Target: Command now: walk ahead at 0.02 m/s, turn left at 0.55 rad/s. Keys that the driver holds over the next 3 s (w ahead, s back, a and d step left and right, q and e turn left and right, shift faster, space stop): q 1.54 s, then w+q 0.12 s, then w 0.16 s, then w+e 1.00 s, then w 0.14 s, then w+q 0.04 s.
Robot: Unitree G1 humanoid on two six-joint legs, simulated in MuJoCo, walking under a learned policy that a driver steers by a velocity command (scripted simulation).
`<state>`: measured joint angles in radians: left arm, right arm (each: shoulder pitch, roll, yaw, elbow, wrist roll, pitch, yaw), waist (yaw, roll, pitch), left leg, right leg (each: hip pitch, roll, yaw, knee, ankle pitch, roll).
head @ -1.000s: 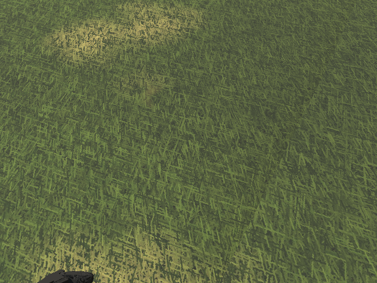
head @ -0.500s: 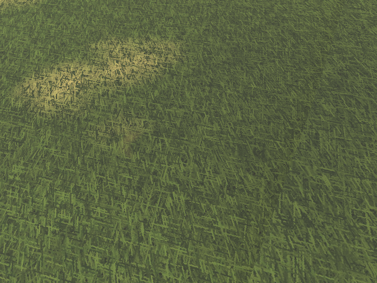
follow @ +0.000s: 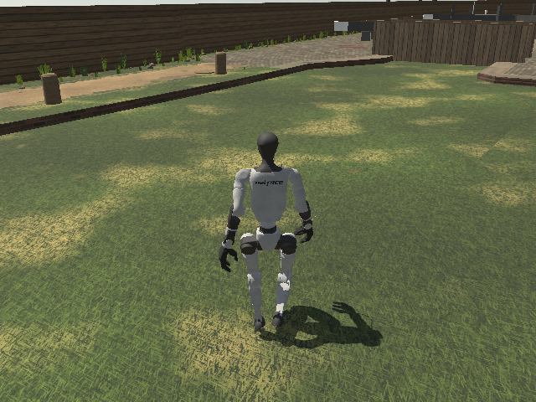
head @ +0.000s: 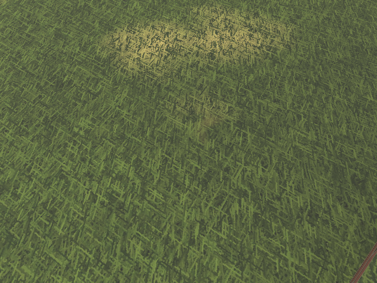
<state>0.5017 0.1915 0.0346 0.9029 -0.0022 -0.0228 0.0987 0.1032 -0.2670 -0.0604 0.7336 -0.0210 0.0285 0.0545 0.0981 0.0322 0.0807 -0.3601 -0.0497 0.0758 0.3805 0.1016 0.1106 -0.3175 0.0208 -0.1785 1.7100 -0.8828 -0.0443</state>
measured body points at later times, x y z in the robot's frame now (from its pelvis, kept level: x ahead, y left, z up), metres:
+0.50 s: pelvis -0.01 -0.06 -0.01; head -0.02 -0.05 +0.44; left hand +0.17 +0.17 -0.07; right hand +0.11 -0.33 -0.11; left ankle +0.11 +0.06 -0.74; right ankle -0.03 -0.18 -0.48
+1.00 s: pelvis -0.04 -0.06 +0.14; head -0.01 -0.08 +0.59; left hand -0.15 +0.22 +0.06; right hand +0.26 -0.21 +0.02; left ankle -0.14 +0.06 -0.46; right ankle -0.05 -0.18 -0.57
